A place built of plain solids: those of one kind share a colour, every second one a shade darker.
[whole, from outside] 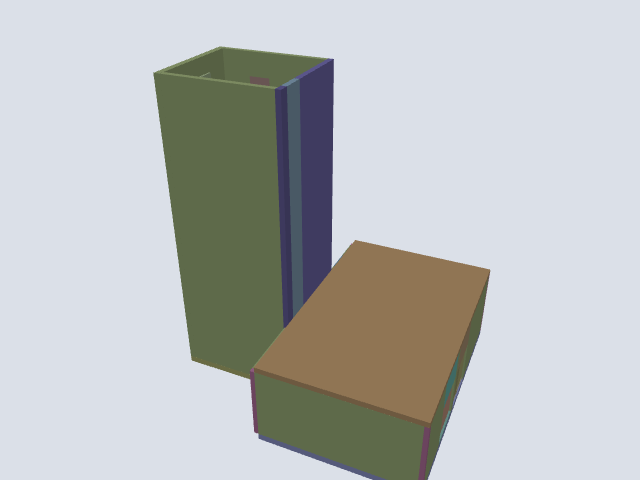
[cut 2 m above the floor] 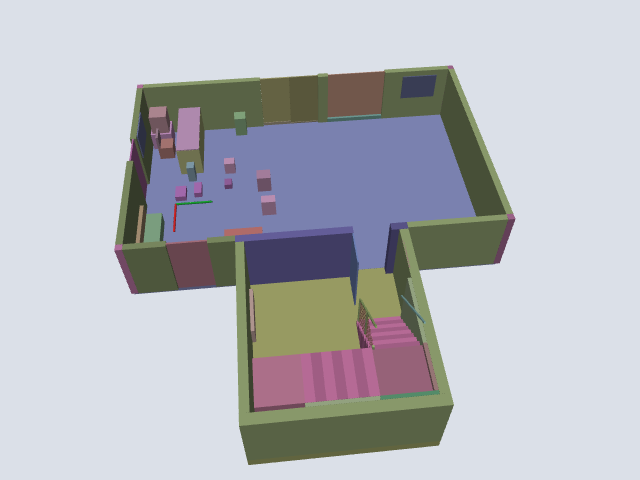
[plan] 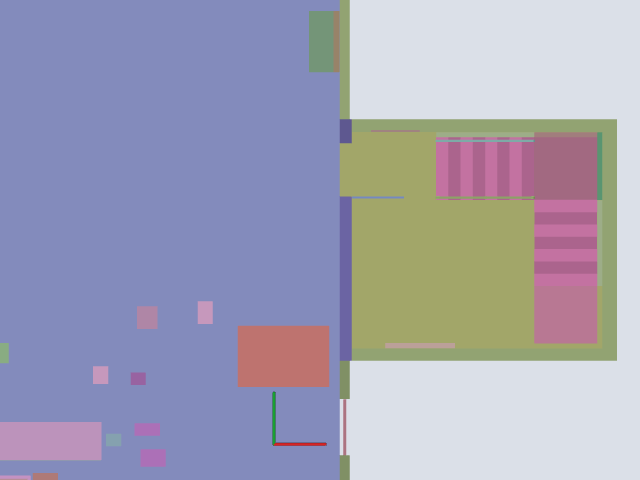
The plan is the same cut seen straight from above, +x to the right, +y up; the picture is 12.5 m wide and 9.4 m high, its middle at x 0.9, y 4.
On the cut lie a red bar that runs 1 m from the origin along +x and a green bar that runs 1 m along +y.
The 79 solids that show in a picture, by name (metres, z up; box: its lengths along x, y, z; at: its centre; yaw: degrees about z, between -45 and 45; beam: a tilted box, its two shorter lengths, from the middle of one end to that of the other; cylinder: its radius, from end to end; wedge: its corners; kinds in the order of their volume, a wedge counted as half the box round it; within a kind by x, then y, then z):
{
 "wall_1": {"box": [0.2, 3.97, 3.4], "at": [-5.71, 0.62, 1.7]},
 "wall_2": {"box": [0.2, 0.35, 3.4], "at": [-5.71, 4.78, 1.7]},
 "wall_3": {"box": [0.2, 2.23, 3.4], "at": [-5.71, 8.07, 1.7]},
 "wall_4": {"box": [2.61, 0.2, 3.4], "at": [-4.31, -1.46, 1.7]},
 "wall_5": {"box": [6.9, 0.2, 3.4], "at": [-2.17, 9.29, 1.7]},
 "wall_6": {"box": [3.29, 0.2, 3.4], "at": [-0.36, -1.46, 1.7]},
 "wall_7": {"box": [0.2, 1.15, 3.4], "at": [1.39, -0.79, 1.7]},
 "wall_8": {"box": [0.2, 0.75, 3.4], "at": [1.39, 1.26, 1.7]},
 "wall_9": {"box": [0.2, 2.82, 3.4], "at": [1.39, 7.78, 1.7]},
 "wall_10": {"box": [4.9, 0.24, 13.87], "at": [3.98, 1.75, 6.93]},
 "wall_11": {"box": [4.9, 0.25, 13.87], "at": [3.98, 6.24, 6.93]},
 "wall_12": {"box": [0.29, 4.73, 13.87], "at": [6.57, 4.0, 6.93]},
 "lobby_floor_slab_1": {"box": [7.1, 10.95, 0.3], "at": [-2.26, 3.91, -0.15]},
 "lobby_ceiling_slab_1": {"box": [7.1, 10.95, 0.25], "at": [-2.26, 3.91, 3.52]},
 "wall_cheek_1": {"box": [0.24, 3.22, 13.87], "at": [1.41, 3.24, 6.93]},
 "wall_cheek_2": {"box": [0.24, 0.47, 13.87], "at": [1.41, 6.13, 6.93]},
 "tread_slab_1": {"box": [0.25, 1.23, 0.21], "at": [3.29, 5.4, 0.1]},
 "tread_slab_2": {"box": [0.25, 1.23, 0.42], "at": [3.53, 5.4, 0.21]},
 "tread_slab_3": {"box": [0.25, 1.23, 0.63], "at": [3.77, 5.4, 0.32]},
 "tread_slab_4": {"box": [0.25, 1.23, 0.84], "at": [4.02, 5.4, 0.42]},
 "tread_slab_5": {"box": [0.24, 1.23, 1.05], "at": [4.26, 5.4, 0.53]},
 "tread_slab_6": {"box": [0.25, 1.23, 1.26], "at": [4.5, 5.4, 0.63]},
 "tread_slab_7": {"box": [0.25, 1.23, 1.47], "at": [4.74, 5.4, 0.74]},
 "tread_slab_8": {"box": [0.25, 1.23, 1.68], "at": [4.97, 5.4, 0.84]},
 "tread_slab_9": {"box": [1.23, 0.24, 3.36], "at": [5.71, 3.22, 1.68]},
 "tread_slab_10": {"box": [1.23, 0.25, 3.15], "at": [5.71, 3.46, 1.58]},
 "tread_slab_11": {"box": [1.23, 0.25, 2.94], "at": [5.71, 3.7, 1.47]},
 "tread_slab_12": {"box": [1.23, 0.25, 2.73], "at": [5.71, 3.94, 1.37]},
 "tread_slab_13": {"box": [1.23, 0.25, 2.52], "at": [5.71, 4.18, 1.26]},
 "tread_slab_14": {"box": [1.23, 0.25, 2.31], "at": [5.71, 4.42, 1.16]},
 "tread_slab_15": {"box": [1.23, 0.25, 2.1], "at": [5.71, 4.66, 1.05]},
 "landing_slab_1": {"box": [1.23, 1.13, 3.57], "at": [5.71, 2.54, 1.79]},
 "landing_slab_2": {"box": [1.24, 1.23, 1.89], "at": [5.71, 5.4, 0.95]},
 "floor_slab_1": {"box": [5.43, 4.73, 0.3], "at": [4.0, 4.0, -0.15]},
 "wall_wall_1": {"box": [1.92, 0.1, 13.12], "at": [4.14, 6.06, 6.56]},
 "wall_wall_2": {"box": [0.1, 1.69, 13.12], "at": [6.38, 3.94, 6.56]},
 "wall_head_1": {"box": [0.24, 1.04, 11.77], "at": [1.41, 5.38, 7.98]},
 "wall_land_far_wall_1": {"box": [0.1, 1.33, 13.12], "at": [6.38, 5.45, 6.56]},
 "lobby_desk_body_1": {"box": [2.2, 0.75, 1.05], "at": [-4.48, 0.06, 0.52]},
 "wall_land_wall_1": {"box": [1.23, 0.1, 13.12], "at": [5.71, 6.06, 6.56]},
 "lobby_seats_seat_1": {"box": [2.4, 0.6, 0.45], "at": [-0.02, -1.06, 0.22]},
 "lobby_seats_seat_2": {"box": [0.6, 1.2, 0.45], "at": [0.98, 7.89, 0.22]},
 "wall_head_lobby_entrance_1": {"box": [0.2, 2.0, 1.3], "at": [-5.71, 3.6, 2.75]},
 "wall_head_lobby_glazing_1": {"box": [0.2, 2.0, 1.3], "at": [-5.71, 5.95, 2.75]},
 "wallpost_1": {"box": [0.2, 0.2, 3.4], "at": [-5.71, 9.29, 1.7]},
 "wallpost_2": {"box": [0.2, 0.2, 3.4], "at": [1.39, -1.46, 1.7]},
 "wallpost_3": {"box": [0.2, 0.2, 3.4], "at": [1.39, 9.29, 1.7]},
 "lobby_planter_box_1": {"box": [0.7, 0.7, 0.65], "at": [-5.11, -0.96, 0.32]},
 "lobby_left_box_1": {"box": [0.3, 0.35, 0.45], "at": [-3.39, 1.36, 0.22]},
 "lobby_left_box_2": {"box": [0.4, 0.45, 0.6], "at": [-2.48, 2.48, 0.3]},
 "lobby_left_box_3": {"box": [0.3, 0.45, 0.6], "at": [-1.35, 2.58, 0.3]},
 "lobby_planter_plant_1": {"box": [0.58, 0.58, 0.7], "at": [-5.11, -0.96, 1.0]},
 "lobby_entrance_leaf_1": {"box": [0.05, 1.0, 1.98], "at": [-5.71, 3.1, 1.11]},
 "lobby_entrance_leaf_2": {"box": [0.05, 1.0, 2.05], "at": [-5.71, 4.1, 1.07]},
 "door_leaf_1": {"box": [0.96, 0.045, 2.08], "at": [2.38, 6.14, 1.04]},
 "door_leaf_2": {"box": [0.96, 0.045, 2.08], "at": [4.67, 1.85, 11.75]},
 "lobby_seats_back_1": {"box": [2.4, 0.12, 0.4], "at": [-0.02, -1.3, 0.65]},
 "lobby_seats_back_2": {"box": [0.12, 1.2, 0.4], "at": [1.23, 7.88, 0.65]},
 "lobby_runner_top_1": {"box": [1.8, 1.2, 0.07], "at": [0.18, 1.72, -0.02]},
 "lobby_lift_leaf_1": {"box": [0.06, 1.1, 2.1], "at": [1.39, 0.34, 1.05]},
 "lobby_bin_body_1": {"box": [0.4, 0.4, 0.75], "at": [-5.39, 1.78, 0.37]},
 "lobby_desk_chair_seat_1": {"box": [0.5, 0.5, 0.48], "at": [-4.48, -0.81, 0.24]},
 "lobby_glazing_pane_1": {"box": [0.03, 2.0, 1.95], "at": [-5.71, 5.95, 1.12]},
 "lobby_back_door_leaf_1": {"box": [1.0, 0.05, 2.1], "at": [-2.51, -1.46, 1.05]},
 "lobby_board_panel_1": {"box": [0.04, 1.2, 0.9], "at": [-5.59, 8.19, 1.35]},
 "lobby_board_panel_2": {"box": [1.2, 0.04, 1.2], "at": [-3.71, -1.34, 1.7]},
 "door_front_leaf_open_1": {"box": [1.02, 0.045, 2.08], "at": [2.04, 4.83, 1.04]},
 "furn_radiator_panel_body_1": {"box": [1.37, 0.1, 0.57], "at": [2.86, 1.93, 0.42]},
 "lobby_parcel_box_1": {"box": [0.3, 0.25, 0.2], "at": [-2.66, 1.28, 0.1]},
 "lobby_parcel_box_2": {"box": [0.5, 0.25, 0.2], "at": [-2.48, 0.29, 0.1]},
 "lobby_parcel_box_3": {"box": [0.5, 0.35, 0.2], "at": [-2.37, -0.27, 0.1]},
 "lobby_desk_counter_1": {"box": [2.2, 0.75, 0.04], "at": [-4.48, 0.06, 1.07]},
 "wall_sill_lobby_glazing_1": {"box": [0.2, 2.0, 0.15], "at": [-5.71, 5.95, 0.07]},
 "lobby_wet_floor_sign_body_1": {"box": [0.3, 0.25, 0.62], "at": [-3.14, 0.08, 0.31]},
 "lobby_desk_chair_back_1": {"box": [0.5, 0.08, 0.47], "at": [-4.48, -1.02, 0.71]},
 "lobby_entrance_leaf_rail_1": {"box": [0.09, 1.0, 0.12], "at": [-5.71, 3.1, 0.06]},
 "rail_top_1": {"beam": [0.05, 0.05], "from": [3.18, 4.83, 1.2], "to": [5.1, 4.83, 2.89]},
 "handrail_rail_1": {"beam": [0.045, 0.045], "from": [3.18, 5.94, 1.2], "to": [5.1, 5.94, 2.89]},
 "posts_1": {"box": [0.06, 0.06, 1.2], "at": [4.14, 4.83, 1.44]}
}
